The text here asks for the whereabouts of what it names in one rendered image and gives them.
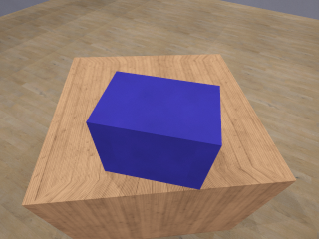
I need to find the pedestal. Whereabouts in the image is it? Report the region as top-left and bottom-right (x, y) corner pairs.
(22, 54), (296, 239)

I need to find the carton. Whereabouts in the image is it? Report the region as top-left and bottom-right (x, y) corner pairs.
(86, 71), (222, 190)

